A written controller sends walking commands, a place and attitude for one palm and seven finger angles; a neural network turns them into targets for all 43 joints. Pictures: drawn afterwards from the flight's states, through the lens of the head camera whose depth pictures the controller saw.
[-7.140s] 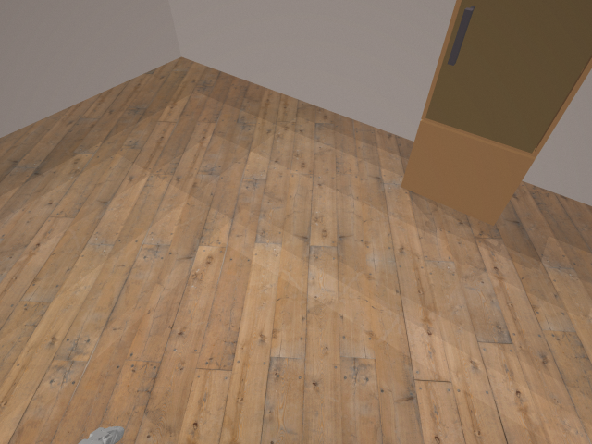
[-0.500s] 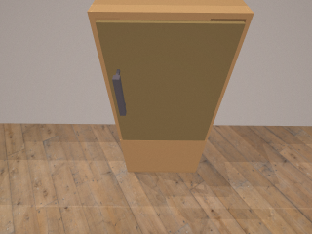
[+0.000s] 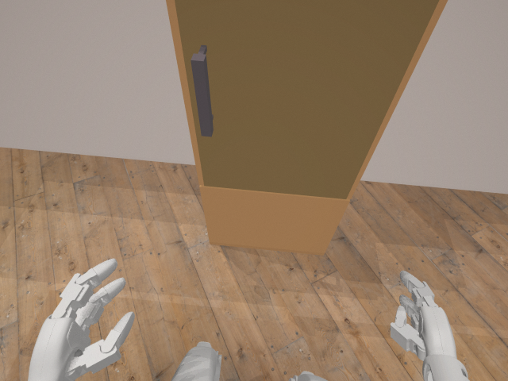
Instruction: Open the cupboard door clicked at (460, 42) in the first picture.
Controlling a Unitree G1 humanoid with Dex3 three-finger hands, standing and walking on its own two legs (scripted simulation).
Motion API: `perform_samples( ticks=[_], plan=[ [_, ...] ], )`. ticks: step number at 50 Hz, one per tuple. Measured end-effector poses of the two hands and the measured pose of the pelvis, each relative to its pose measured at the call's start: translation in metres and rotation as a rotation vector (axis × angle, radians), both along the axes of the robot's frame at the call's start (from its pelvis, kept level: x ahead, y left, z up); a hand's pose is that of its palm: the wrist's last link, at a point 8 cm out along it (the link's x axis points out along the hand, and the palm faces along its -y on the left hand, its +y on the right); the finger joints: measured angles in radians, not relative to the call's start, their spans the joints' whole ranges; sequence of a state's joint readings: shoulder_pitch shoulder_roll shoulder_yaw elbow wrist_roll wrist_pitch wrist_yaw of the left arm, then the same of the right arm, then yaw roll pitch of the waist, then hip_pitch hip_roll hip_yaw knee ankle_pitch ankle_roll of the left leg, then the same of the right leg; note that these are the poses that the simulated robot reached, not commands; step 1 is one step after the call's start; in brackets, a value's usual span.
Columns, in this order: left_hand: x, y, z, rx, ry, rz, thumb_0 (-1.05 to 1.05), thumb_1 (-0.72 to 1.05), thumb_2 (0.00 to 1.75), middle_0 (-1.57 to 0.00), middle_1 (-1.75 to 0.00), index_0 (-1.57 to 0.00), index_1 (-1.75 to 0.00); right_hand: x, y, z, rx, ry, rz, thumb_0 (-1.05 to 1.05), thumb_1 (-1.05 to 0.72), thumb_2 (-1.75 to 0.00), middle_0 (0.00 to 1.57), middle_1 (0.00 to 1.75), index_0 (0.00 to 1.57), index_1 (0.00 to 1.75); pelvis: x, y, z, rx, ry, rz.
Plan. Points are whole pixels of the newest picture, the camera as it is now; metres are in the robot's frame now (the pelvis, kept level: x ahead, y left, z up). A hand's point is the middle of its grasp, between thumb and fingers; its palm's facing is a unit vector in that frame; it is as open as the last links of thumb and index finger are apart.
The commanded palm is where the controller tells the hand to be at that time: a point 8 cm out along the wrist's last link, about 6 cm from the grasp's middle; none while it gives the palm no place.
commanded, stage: raise the hand with hooked fingers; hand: left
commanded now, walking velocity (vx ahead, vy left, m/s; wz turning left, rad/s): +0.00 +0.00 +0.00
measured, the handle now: (205, 93) +0.62 +0.17 +0.09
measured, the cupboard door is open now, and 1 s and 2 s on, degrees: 0 0 0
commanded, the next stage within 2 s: move the hooked fingers beside the handle in 1.60 s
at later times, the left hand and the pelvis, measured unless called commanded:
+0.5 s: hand (83, 274) +0.23 +0.26 +0.06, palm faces +0.05 -1.00 -0.09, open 12.0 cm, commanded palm +0.21 +0.31 +0.07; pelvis -0.01 +0.04 +0.01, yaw -1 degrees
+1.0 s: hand (60, 231) +0.28 +0.31 +0.09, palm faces +0.03 -1.00 -0.07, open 13.9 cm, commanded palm +0.26 +0.36 +0.09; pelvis +0.00 +0.05 +0.03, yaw -1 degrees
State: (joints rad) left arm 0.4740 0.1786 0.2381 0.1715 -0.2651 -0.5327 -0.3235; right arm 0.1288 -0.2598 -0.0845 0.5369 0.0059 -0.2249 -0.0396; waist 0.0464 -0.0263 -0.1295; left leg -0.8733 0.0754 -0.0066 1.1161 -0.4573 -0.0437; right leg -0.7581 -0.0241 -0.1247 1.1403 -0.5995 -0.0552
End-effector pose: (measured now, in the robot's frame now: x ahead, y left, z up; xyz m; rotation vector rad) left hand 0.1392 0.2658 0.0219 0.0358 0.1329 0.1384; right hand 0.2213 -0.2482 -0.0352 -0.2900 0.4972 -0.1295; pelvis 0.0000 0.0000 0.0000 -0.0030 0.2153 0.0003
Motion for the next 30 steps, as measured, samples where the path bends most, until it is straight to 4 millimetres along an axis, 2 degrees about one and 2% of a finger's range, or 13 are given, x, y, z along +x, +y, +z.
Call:
perform_samples(
  ticks=[2, 4, 7, 9, 11, 13, 15, 18, 21, 23, 27, 30],
  plan=[
    [0.000, 0.008, 0.014, 0.042, -0.090, 0.017, 0.01, 0.47, 0.72, -0.23, -0.58, -0.24, -0.58, -0.003, 0.008, -0.012, 0.003, 0.018, 0.014, 0.01, -0.91, -0.90, 0.20, 0.30, 0.20, 0.30, -0.003, 0.001, -0.006, -0.015, 0.007, 0.008],
    [0.010, 0.009, 0.029, 0.066, -0.192, -0.016, 0.01, 0.42, 0.70, -0.23, -0.61, -0.24, -0.61, -0.011, 0.017, -0.027, 0.017, 0.045, 0.024, 0.01, -0.91, -0.90, 0.20, 0.30, 0.20, 0.30, -0.008, 0.003, -0.011, -0.028, 0.012, 0.013],
    [0.038, 0.003, 0.038, 0.065, -0.256, -0.142, 0.01, 0.35, 0.67, -0.23, -0.65, -0.24, -0.65, -0.031, 0.031, -0.046, 0.053, 0.099, 0.016, 0.01, -0.91, -0.90, 0.20, 0.30, 0.20, 0.30, -0.014, 0.007, -0.015, -0.040, 0.019, 0.012],
    [0.059, -0.002, 0.034, 0.041, -0.204, -0.227, 0.01, 0.31, 0.65, -0.24, -0.68, -0.24, -0.68, -0.049, 0.038, -0.055, 0.083, 0.140, -0.012, 0.01, -0.90, -0.90, 0.20, 0.30, 0.20, 0.30, -0.017, 0.010, -0.014, -0.041, 0.022, 0.006],
    [0.074, -0.002, 0.026, 0.001, -0.106, -0.269, 0.00, 0.26, 0.63, -0.24, -0.71, -0.25, -0.71, -0.067, 0.042, -0.058, 0.110, 0.182, -0.053, 0.01, -0.90, -0.90, 0.21, 0.30, 0.20, 0.30, -0.018, 0.014, -0.010, -0.037, 0.019, -0.004],
    [0.081, 0.003, 0.023, -0.030, -0.023, -0.253, 0.00, 0.21, 0.61, -0.25, -0.74, -0.25, -0.74, -0.085, 0.043, -0.056, 0.127, 0.220, -0.098, 0.01, -0.90, -0.90, 0.21, 0.30, 0.20, 0.30, -0.017, 0.018, -0.003, -0.030, 0.015, -0.015],
    [0.080, 0.012, 0.027, -0.040, 0.010, -0.192, 0.00, 0.17, 0.59, -0.25, -0.77, -0.26, -0.77, -0.101, 0.042, -0.051, 0.130, 0.249, -0.138, 0.01, -0.90, -0.90, 0.21, 0.30, 0.20, 0.30, -0.014, 0.022, 0.004, -0.024, 0.012, -0.028],
    [0.073, 0.030, 0.040, -0.007, -0.032, -0.083, 0.00, 0.10, 0.56, -0.26, -0.82, -0.26, -0.82, -0.116, 0.039, -0.044, 0.108, 0.279, -0.166, 0.01, -0.90, -0.90, 0.21, 0.30, 0.20, 0.30, -0.011, 0.028, 0.012, -0.022, 0.011, -0.033],
    [0.068, 0.044, 0.051, 0.046, -0.106, -0.040, 0.00, 0.03, 0.53, -0.26, -0.86, -0.26, -0.86, -0.121, 0.034, -0.041, 0.066, 0.300, -0.154, 0.01, -0.90, -0.90, 0.21, 0.30, 0.20, 0.30, -0.010, 0.033, 0.012, -0.027, 0.014, -0.026],
    [0.068, 0.050, 0.049, 0.063, -0.128, -0.055, 0.00, -0.02, 0.51, -0.26, -0.89, -0.27, -0.89, -0.120, 0.031, -0.040, 0.038, 0.304, -0.141, 0.01, -0.90, -0.90, 0.21, 0.30, 0.20, 0.30, -0.011, 0.037, 0.011, -0.033, 0.019, -0.019],
    [0.075, 0.051, 0.036, 0.032, -0.095, -0.140, 0.00, -0.11, 0.47, -0.27, -0.95, -0.27, -0.95, -0.110, 0.029, -0.034, 0.000, 0.278, -0.129, 0.01, -0.90, -0.90, 0.21, 0.30, 0.20, 0.30, -0.014, 0.043, 0.009, -0.043, 0.016, -0.011],
    [0.082, 0.051, 0.036, 0.014, -0.074, -0.180, -0.01, -0.18, 0.44, -0.27, -1.00, -0.28, -1.00, -0.098, 0.033, -0.023, -0.008, 0.232, -0.125, 0.01, -0.90, -0.90, 0.21, 0.30, 0.20, 0.30, -0.012, 0.047, 0.013, -0.046, 0.009, -0.014]
  ],
)
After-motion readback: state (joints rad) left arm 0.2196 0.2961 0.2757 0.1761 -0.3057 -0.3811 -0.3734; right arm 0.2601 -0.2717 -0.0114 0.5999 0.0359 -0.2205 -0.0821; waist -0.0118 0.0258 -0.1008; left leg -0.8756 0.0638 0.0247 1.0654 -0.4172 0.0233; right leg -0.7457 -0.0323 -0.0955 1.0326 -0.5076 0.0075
